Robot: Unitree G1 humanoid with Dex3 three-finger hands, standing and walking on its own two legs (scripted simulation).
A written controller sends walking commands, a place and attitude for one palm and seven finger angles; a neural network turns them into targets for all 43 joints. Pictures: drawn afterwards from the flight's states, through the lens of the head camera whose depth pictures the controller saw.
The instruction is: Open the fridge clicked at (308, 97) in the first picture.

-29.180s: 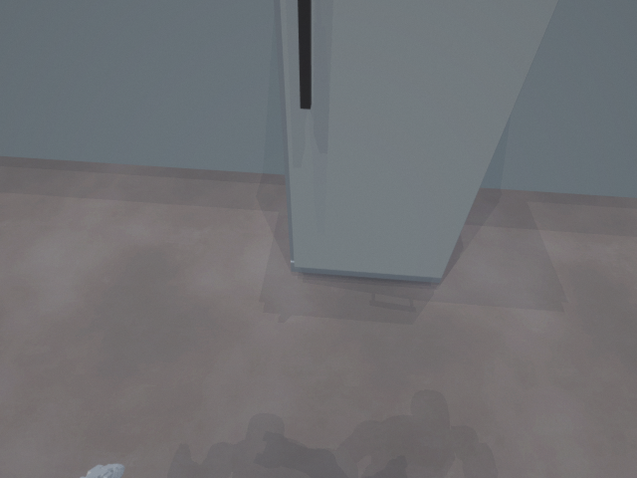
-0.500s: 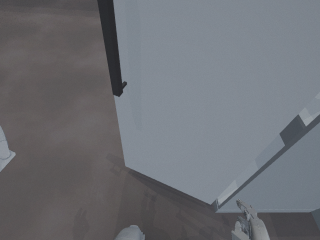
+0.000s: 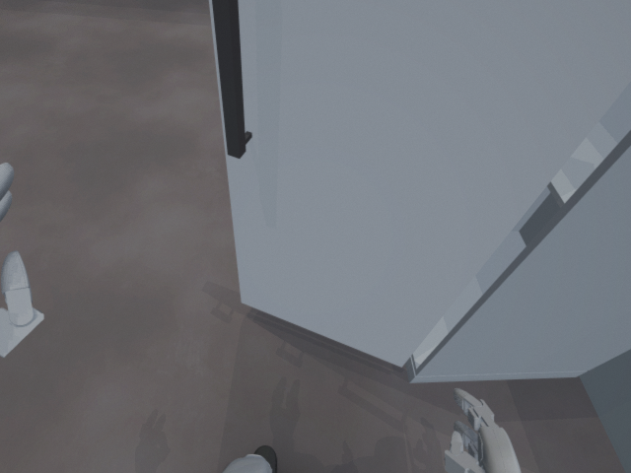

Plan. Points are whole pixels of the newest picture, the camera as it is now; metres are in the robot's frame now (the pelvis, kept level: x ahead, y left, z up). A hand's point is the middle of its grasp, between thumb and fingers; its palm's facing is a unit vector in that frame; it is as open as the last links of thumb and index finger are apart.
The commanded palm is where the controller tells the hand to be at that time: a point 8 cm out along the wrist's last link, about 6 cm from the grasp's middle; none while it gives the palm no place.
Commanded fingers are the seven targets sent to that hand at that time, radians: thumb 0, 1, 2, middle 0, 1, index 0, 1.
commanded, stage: stop stepping back and stand still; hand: left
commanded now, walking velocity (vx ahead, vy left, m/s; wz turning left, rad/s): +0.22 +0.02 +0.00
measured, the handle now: (233, 7) +0.63 +0.19 +0.25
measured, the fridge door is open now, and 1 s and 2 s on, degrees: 66 66 66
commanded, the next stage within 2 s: let the arm hang, fingers relaxed in 0.58 s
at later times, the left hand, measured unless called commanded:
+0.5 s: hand out of the picture +0.16 +0.29 +0.17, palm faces +0.43 -0.78 -0.45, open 7.4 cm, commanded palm +0.11 +0.32 +0.18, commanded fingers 0.00 0.90 0.90 -0.20 -0.30 -0.20 -0.30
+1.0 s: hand out of the picture +0.04 +0.19 -0.17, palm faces +0.03 -0.99 -0.15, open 7.2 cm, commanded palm none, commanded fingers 0.00 0.90 0.90 -0.20 -0.30 -0.20 -0.30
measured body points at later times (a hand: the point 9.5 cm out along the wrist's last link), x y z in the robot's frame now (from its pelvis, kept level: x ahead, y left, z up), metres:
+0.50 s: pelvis -0.03 +0.02 +0.00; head -0.04 +0.04 +0.45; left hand +0.13 +0.33 +0.19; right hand +0.12 -0.21 -0.08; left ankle +0.01 +0.11 -0.73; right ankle -0.03 -0.09 -0.73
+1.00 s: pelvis -0.01 +0.02 +0.00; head +0.01 +0.04 +0.45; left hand +0.04 +0.24 -0.16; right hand +0.08 -0.25 -0.12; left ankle +0.01 +0.11 -0.73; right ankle -0.04 -0.09 -0.73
